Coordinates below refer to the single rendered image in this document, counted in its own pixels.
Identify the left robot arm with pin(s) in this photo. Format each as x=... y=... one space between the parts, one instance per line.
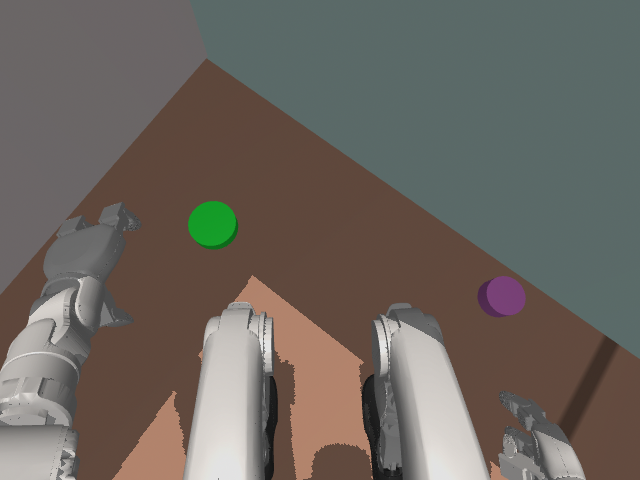
x=39 y=377

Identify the right robot foot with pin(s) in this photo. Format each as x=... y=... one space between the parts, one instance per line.
x=372 y=428

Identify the left robot hand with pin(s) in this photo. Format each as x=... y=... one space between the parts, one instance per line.
x=94 y=250

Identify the right robot hand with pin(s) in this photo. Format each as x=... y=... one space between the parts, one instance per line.
x=546 y=455

